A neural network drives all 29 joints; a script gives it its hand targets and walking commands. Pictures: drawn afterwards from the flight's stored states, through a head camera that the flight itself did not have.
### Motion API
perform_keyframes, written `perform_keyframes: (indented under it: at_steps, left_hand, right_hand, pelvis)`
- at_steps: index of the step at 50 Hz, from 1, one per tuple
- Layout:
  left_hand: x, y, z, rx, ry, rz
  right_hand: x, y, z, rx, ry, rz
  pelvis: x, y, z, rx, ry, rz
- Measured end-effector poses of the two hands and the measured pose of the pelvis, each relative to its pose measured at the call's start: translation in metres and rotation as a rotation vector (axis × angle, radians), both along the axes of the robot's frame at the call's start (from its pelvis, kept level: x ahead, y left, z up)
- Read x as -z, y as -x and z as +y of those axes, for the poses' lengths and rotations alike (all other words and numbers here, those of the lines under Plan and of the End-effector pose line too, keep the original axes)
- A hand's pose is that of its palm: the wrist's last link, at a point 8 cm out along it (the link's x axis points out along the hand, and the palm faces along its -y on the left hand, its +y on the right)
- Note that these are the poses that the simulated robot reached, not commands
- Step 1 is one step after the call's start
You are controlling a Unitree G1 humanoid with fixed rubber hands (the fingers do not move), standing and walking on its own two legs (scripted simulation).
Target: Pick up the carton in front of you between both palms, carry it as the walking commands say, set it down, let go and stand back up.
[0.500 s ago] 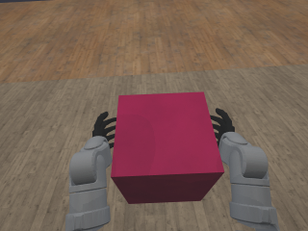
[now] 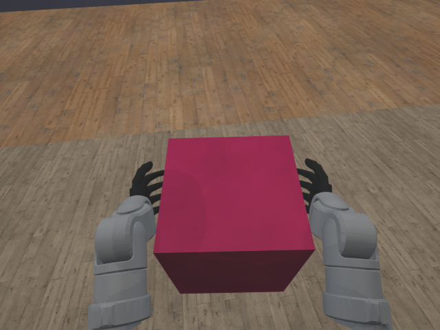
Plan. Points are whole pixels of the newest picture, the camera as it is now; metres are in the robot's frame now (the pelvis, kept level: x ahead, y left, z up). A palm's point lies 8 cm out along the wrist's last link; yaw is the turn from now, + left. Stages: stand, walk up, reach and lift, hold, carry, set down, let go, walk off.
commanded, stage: carry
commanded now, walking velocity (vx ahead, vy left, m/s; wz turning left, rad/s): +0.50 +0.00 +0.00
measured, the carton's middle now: (230, 220) +0.33 -0.01 +0.03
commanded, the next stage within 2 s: none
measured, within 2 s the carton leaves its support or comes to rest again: neither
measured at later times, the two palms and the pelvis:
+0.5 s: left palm (165, 123) +0.61 +0.13 +0.06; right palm (281, 116) +0.62 -0.17 +0.06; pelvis +0.28 -0.03 -0.03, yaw +1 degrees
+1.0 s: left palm (161, 97) +0.69 +0.15 +0.08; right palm (272, 94) +0.69 -0.15 +0.08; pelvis +0.37 +0.00 -0.03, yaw +0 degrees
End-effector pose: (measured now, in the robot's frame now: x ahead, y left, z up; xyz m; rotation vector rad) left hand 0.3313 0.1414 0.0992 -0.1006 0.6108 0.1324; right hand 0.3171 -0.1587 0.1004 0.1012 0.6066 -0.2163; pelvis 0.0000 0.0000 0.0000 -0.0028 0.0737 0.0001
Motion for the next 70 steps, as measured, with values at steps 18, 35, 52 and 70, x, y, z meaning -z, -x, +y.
perform_keyframes:
  at_steps: [18,35,52,70]
  left_hand:
    - [0.007,-0.222,-0.014,-0.039,0.005,-0.075]
    - [0.041,-0.325,0.001,-0.1,0.018,-0.009]
    - [0.017,-0.357,0.005,-0.041,-0.001,0.004]
    - [0.008,-0.33,0.015,-0.055,0.0,0.014]
  right_hand:
    - [0.005,-0.233,-0.015,-0.021,-0.014,-0.075]
    - [0.043,-0.35,0.001,-0.057,-0.046,-0.01]
    - [0.019,-0.368,0.005,-0.024,-0.022,0.003]
    - [0.01,-0.346,0.015,-0.034,-0.024,0.013]
  pelvis:
    - [0.017,-0.225,-0.018,-0.013,-0.018,-0.006]
    - [0.029,-0.333,-0.022,-0.015,-0.008,0.002]
    - [0.028,-0.366,0.0,0.0,-0.005,-0.012]
    - [0.025,-0.345,0.005,-0.001,-0.007,-0.033]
